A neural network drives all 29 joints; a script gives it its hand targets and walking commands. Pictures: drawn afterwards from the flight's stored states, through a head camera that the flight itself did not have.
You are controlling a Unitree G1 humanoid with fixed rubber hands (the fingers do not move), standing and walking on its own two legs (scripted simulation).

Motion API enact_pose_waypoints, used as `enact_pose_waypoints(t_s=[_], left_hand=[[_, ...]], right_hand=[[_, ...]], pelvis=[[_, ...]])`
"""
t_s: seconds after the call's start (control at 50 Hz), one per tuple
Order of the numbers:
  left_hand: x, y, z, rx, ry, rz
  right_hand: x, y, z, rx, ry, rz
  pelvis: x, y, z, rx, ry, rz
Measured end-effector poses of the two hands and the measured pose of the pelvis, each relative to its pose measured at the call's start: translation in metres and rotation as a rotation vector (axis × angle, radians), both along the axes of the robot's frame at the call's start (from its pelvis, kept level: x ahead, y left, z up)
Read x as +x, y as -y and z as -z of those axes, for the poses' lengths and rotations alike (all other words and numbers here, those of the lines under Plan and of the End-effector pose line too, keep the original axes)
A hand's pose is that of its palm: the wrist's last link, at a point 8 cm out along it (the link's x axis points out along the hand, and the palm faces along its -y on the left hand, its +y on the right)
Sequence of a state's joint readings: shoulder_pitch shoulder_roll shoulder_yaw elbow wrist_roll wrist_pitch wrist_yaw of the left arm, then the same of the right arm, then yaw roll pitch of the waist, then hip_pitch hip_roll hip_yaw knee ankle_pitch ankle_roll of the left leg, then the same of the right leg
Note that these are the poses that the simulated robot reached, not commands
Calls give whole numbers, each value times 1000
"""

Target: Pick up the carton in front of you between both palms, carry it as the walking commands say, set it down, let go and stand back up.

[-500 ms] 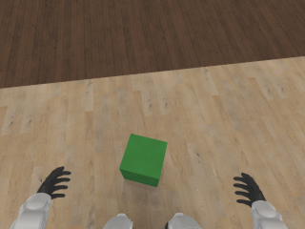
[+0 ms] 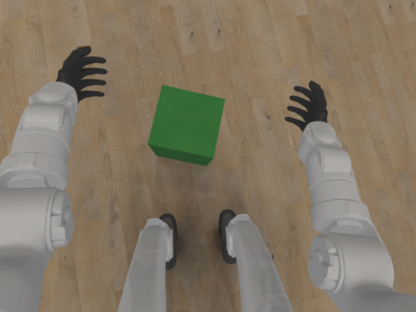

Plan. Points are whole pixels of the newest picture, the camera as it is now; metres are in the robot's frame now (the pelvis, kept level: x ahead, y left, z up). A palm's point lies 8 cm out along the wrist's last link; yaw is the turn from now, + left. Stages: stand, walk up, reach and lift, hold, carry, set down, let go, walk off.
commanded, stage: reach and lift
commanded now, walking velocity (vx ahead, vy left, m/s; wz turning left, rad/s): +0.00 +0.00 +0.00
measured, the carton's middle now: (187, 130) +0.54 +0.01 -0.55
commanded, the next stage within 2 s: none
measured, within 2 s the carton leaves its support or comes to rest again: neither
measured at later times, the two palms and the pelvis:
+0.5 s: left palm (111, 72) +0.58 +0.18 -0.19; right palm (271, 107) +0.50 -0.18 -0.19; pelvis +0.03 +0.00 -0.05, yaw -2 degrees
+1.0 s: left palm (131, 113) +0.56 +0.18 -0.42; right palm (248, 132) +0.49 -0.19 -0.42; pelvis -0.03 -0.01 -0.26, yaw -4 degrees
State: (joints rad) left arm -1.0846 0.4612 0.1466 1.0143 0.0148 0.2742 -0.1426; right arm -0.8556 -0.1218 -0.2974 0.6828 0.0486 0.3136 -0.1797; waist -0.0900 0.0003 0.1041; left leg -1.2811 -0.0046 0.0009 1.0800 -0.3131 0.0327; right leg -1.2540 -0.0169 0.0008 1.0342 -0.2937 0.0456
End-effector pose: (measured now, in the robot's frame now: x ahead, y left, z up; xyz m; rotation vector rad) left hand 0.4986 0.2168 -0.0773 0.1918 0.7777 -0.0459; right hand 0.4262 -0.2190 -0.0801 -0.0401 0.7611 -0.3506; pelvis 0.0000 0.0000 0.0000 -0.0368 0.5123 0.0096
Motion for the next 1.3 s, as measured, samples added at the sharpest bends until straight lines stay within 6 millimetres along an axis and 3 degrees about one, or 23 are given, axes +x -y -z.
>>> enact_pose_waypoints(t_s=[0.22,0.34,0.44,0.52,0.66,0.8,0.94,1.12,1.22,1.3], left_hand=[[76,22,25,-61,69,36],[95,28,51,-67,83,38],[94,34,84,-72,70,27],[83,37,124,-72,46,7],[65,31,209,-52,45,-37],[64,27,278,-43,77,-42],[67,32,324,-49,67,-30],[65,40,384,-67,31,-12],[67,44,409,-62,39,1],[71,47,411,-69,56,17]], right_hand=[[66,-28,27,35,83,35],[78,-34,52,30,90,37],[75,-35,84,31,75,35],[72,-35,120,30,59,21],[71,-37,199,39,46,-14],[70,-34,269,40,49,-22],[68,-31,318,54,40,-15],[69,-36,379,61,-9,-38],[79,-32,392,55,4,-33],[80,-34,394,54,1,-31]], pelvis=[[-2,-6,16,-18,-142,-8],[14,-7,17,-24,-231,-7],[26,-6,29,-32,-313,-5],[28,-1,52,-38,-366,-4],[16,10,116,-41,-393,1],[-8,17,189,-47,-328,11],[-29,15,242,-52,-226,25],[-37,10,281,-56,-132,28],[-32,8,294,-55,-93,34],[-26,7,299,-58,-95,41]])
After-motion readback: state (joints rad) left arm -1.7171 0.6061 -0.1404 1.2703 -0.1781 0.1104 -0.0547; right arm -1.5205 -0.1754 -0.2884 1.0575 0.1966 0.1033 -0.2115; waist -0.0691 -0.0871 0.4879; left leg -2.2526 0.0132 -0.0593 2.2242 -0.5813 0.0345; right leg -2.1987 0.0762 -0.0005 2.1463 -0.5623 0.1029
